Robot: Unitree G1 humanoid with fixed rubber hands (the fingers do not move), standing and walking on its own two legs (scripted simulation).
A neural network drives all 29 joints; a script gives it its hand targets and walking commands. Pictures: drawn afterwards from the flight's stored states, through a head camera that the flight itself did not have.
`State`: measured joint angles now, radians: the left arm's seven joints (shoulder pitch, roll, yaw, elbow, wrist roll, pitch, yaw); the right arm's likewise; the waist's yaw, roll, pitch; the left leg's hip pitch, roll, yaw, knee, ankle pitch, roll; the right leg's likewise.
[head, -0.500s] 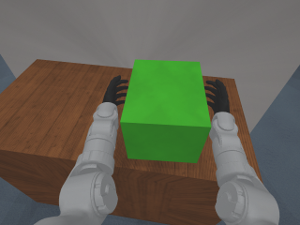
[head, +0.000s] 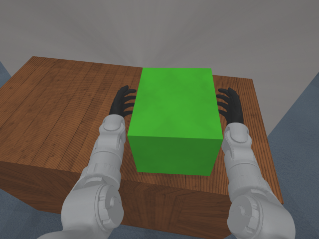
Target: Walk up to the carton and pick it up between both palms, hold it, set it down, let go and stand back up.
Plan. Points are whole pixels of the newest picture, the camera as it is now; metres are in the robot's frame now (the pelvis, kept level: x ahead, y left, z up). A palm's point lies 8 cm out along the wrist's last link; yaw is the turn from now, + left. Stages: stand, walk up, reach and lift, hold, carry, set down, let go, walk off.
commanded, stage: set down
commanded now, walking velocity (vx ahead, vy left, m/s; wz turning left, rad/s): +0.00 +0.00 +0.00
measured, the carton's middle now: (174, 119) +0.45 -0.05 +0.03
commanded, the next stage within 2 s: none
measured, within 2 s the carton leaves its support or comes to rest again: rests again in 1.70 s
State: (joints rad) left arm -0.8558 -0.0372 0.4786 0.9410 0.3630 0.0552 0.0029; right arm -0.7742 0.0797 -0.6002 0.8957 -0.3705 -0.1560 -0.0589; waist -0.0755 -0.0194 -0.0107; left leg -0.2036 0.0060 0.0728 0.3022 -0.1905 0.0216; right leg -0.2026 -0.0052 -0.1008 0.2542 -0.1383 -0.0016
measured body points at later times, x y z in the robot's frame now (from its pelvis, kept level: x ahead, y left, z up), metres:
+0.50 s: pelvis -0.01 +0.00 +0.00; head +0.05 +0.01 +0.45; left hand +0.44 +0.11 +0.06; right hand +0.40 -0.19 +0.08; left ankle -0.03 +0.10 -0.75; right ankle -0.01 -0.11 -0.75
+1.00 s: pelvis -0.01 +0.00 +0.00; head +0.05 +0.01 +0.45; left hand +0.44 +0.11 +0.06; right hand +0.40 -0.19 +0.07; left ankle -0.03 +0.10 -0.75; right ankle -0.01 -0.11 -0.75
